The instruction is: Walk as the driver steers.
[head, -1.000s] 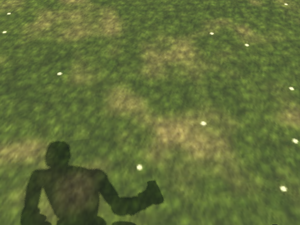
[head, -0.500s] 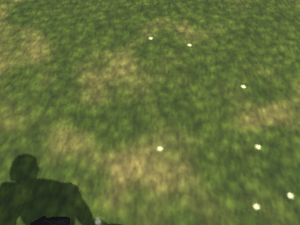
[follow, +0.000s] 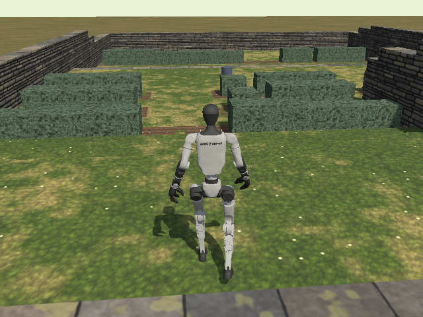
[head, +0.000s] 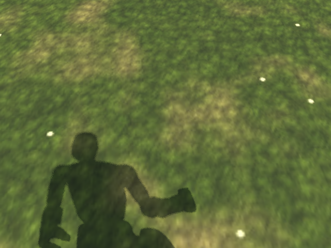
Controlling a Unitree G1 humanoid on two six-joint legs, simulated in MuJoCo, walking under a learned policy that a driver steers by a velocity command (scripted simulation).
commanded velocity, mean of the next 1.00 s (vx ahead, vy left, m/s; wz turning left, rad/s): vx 0.50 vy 0.00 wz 0.40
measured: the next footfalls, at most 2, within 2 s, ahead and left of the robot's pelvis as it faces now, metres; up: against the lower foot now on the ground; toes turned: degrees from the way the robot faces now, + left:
right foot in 0.44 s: +0.45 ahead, -0.09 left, +0.00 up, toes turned +19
left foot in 0.92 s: +0.60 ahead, +0.26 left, +0.00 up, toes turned +26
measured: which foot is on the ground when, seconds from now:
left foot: down 0.00-0.44, up 0.46-0.90, down 0.92-1.00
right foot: up 0.00-0.42, down 0.44-0.94, up 0.96-1.00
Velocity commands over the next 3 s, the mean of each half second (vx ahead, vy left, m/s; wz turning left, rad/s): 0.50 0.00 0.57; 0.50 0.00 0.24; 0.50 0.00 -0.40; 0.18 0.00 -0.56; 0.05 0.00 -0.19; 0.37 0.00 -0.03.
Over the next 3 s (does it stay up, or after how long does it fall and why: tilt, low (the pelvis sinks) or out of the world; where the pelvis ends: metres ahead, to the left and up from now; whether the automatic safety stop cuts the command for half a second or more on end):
stays up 1.19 0.19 0.03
